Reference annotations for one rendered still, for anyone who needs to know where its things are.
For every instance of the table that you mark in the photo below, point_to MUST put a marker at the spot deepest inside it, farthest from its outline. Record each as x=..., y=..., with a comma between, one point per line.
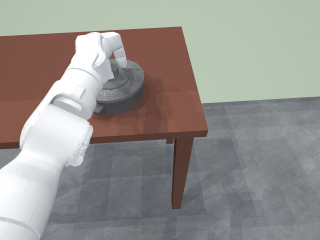
x=170, y=108

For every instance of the pot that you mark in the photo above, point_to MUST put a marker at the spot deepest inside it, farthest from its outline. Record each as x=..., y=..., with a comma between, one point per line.
x=120, y=106

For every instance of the left robot upper arm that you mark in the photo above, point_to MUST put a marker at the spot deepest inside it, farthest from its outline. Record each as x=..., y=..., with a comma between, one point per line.
x=29, y=183

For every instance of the left robot forearm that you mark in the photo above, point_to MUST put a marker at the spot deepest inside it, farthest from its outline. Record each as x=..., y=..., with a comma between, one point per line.
x=83, y=80

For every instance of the knob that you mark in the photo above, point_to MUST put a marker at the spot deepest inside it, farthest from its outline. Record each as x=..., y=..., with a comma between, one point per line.
x=114, y=69

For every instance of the lid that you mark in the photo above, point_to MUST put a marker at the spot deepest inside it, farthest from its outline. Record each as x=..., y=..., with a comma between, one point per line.
x=126, y=84

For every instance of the left robot hand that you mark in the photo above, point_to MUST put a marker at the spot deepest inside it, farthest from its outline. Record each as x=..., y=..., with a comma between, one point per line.
x=117, y=49

